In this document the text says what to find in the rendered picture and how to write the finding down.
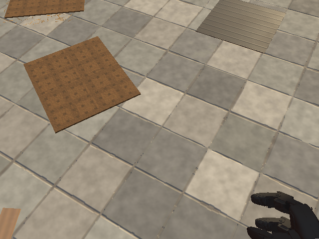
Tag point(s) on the right robot hand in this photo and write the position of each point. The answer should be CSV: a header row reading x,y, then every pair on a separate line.
x,y
303,223

